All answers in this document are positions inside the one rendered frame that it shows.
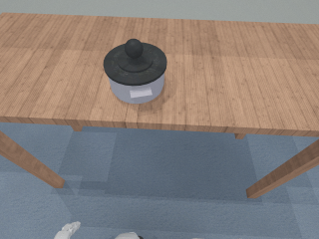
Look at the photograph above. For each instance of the pot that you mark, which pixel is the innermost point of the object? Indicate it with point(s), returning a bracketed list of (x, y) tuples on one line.
[(137, 94)]

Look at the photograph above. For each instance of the robot left hand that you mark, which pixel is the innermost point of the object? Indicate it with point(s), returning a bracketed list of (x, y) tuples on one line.
[(68, 230)]

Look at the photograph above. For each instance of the knob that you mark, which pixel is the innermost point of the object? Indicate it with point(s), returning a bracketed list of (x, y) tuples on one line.
[(134, 48)]

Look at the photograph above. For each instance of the table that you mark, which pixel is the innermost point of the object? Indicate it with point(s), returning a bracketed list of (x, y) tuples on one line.
[(236, 77)]

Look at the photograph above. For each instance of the lid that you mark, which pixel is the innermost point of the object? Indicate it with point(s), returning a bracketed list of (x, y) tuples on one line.
[(127, 71)]

